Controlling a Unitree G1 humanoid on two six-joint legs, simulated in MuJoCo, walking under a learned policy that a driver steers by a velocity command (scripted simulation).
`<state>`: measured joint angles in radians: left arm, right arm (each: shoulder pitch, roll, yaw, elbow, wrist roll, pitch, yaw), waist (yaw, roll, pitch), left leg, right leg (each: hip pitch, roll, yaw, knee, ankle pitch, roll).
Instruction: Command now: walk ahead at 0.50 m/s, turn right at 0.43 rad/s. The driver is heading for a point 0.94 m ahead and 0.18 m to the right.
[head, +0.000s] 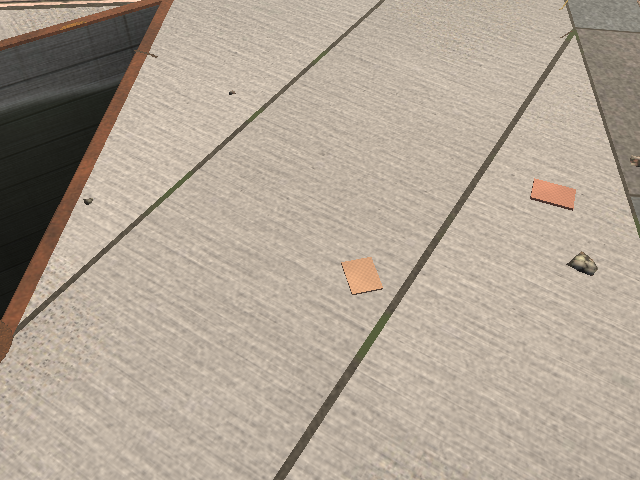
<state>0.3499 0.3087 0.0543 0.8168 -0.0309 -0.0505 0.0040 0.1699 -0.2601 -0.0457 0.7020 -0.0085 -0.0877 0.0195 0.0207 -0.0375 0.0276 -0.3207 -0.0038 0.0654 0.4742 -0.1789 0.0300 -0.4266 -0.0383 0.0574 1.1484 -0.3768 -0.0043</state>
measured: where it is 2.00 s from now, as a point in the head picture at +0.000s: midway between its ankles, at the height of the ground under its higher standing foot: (396, 302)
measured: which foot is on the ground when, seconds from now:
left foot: down 0.00-0.40, up 0.42-0.88, down 0.90-1.00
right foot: up 0.00-0.36, down 0.38-0.90, up 0.92-1.00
